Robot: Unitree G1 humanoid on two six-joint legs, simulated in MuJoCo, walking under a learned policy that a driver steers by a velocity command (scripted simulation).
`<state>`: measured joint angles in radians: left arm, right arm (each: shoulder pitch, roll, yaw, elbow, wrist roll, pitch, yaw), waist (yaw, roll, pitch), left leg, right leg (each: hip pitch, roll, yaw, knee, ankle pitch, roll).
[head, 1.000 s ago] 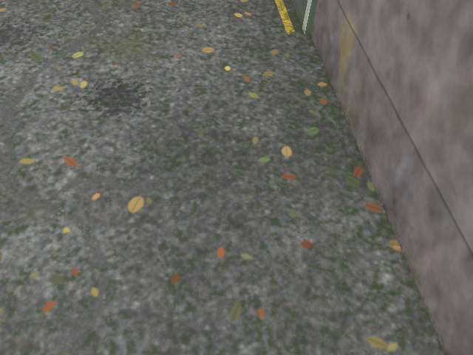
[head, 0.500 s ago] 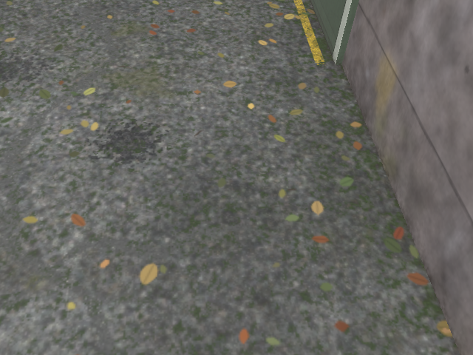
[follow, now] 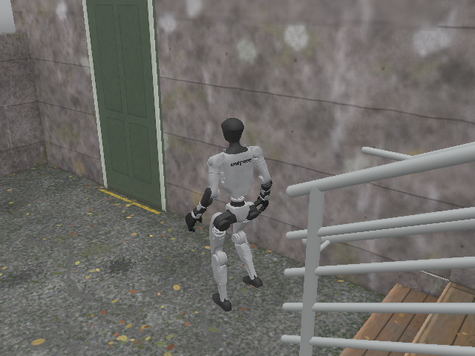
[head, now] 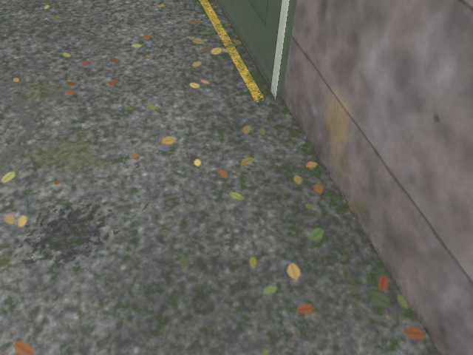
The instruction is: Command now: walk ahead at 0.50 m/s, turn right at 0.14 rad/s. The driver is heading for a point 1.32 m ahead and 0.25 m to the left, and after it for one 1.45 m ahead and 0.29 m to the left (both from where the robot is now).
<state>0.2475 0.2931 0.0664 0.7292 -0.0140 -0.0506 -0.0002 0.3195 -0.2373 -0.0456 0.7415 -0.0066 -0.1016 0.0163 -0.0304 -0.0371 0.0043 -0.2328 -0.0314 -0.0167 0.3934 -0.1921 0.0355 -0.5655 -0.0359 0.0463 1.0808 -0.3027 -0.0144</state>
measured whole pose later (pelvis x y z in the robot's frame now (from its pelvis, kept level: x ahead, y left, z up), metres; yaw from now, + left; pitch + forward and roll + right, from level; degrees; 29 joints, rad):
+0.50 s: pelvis +0.25 -0.05 +0.00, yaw -1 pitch +1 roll +0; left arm 0.32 0.28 0.03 0.77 0.01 -0.06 -0.01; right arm 0.22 -0.33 -0.03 0.74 0.00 -0.09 0.02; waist 0.03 0.05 0.01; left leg -0.64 0.10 -0.02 1.08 -0.26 -0.03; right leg -0.19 0.04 -0.02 0.33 -0.16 -0.06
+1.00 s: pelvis +0.45 +0.02 -0.01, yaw +14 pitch +3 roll -1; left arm 0.15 0.32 0.03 0.70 0.01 -0.01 0.04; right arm 0.18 -0.31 -0.05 0.63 -0.01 -0.02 0.02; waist -0.01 -0.01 0.06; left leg -0.44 -0.11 -0.08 0.48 -0.09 0.08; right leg -0.60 -0.02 0.08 1.12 -0.42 0.07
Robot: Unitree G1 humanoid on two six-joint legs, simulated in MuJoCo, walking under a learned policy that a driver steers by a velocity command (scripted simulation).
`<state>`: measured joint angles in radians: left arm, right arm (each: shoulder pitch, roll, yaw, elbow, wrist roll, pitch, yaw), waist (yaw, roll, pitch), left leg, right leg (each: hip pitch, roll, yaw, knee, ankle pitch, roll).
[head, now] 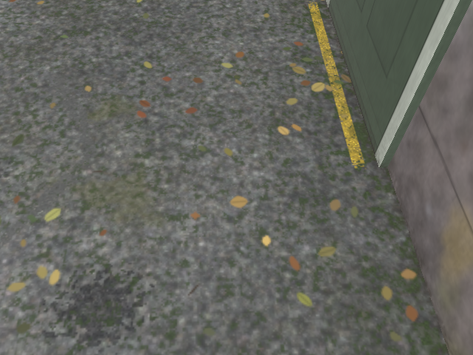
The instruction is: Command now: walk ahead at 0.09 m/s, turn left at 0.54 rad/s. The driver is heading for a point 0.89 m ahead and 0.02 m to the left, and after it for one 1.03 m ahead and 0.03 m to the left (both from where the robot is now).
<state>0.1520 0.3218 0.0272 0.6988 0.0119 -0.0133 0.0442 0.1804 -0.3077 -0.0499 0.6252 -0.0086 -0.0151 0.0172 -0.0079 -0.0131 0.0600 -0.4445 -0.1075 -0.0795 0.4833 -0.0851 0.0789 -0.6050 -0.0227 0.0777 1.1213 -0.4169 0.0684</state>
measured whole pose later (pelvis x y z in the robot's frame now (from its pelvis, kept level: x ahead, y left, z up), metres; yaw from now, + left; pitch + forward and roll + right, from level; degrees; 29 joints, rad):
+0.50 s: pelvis +0.11 -0.03 +0.02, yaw +15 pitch +2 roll +1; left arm 0.41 0.27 0.05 0.82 0.01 -0.07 0.02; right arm 0.22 -0.32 -0.08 0.65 0.02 -0.02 -0.01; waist 0.08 0.04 -0.05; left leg -0.65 0.02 -0.08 0.95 -0.11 -0.02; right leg -0.10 -0.03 -0.01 0.32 -0.25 0.00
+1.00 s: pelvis +0.31 +0.10 +0.01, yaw +10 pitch +0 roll +2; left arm 0.21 0.31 0.07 0.81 -0.03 -0.05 -0.01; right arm 0.35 -0.25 -0.07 0.80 -0.02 -0.09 0.01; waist -0.04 -0.05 0.01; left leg -0.02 -0.05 0.15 0.23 -0.23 0.04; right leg -0.71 -0.09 0.08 0.95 -0.04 0.00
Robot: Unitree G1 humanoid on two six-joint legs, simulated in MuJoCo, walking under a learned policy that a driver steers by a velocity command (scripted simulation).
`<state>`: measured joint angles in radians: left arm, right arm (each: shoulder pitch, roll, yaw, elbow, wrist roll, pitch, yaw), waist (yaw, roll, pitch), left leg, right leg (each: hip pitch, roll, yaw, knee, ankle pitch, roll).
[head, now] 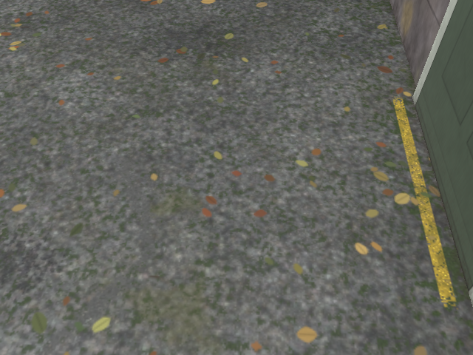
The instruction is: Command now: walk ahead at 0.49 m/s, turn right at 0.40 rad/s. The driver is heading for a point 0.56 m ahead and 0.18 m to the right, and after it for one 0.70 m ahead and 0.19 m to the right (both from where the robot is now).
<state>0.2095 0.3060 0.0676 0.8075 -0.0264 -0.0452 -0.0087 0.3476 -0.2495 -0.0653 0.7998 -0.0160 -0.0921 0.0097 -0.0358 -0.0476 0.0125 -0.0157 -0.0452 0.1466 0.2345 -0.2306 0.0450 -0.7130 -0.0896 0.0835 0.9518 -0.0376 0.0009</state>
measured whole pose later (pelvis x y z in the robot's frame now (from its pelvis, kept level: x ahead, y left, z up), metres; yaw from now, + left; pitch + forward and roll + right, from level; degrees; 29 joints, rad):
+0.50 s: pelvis +0.28 -0.06 +0.00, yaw -17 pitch +1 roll +0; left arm 0.32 0.28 0.06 0.71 -0.01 -0.05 0.00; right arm 0.09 -0.31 -0.05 0.69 -0.02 -0.09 -0.01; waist 0.05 0.03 0.05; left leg -0.66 0.11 -0.10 0.90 -0.17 -0.07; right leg -0.19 0.13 0.09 0.35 -0.17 -0.11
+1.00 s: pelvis +0.56 -0.09 +0.00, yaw -33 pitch +1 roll +2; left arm 0.17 0.31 0.05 0.64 0.00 -0.01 0.01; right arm 0.25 -0.28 -0.05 0.81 -0.01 -0.09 0.03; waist -0.05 -0.03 0.09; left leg -0.15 -0.03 0.07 0.34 -0.20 0.04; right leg -0.58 -0.06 0.04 0.89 -0.29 0.04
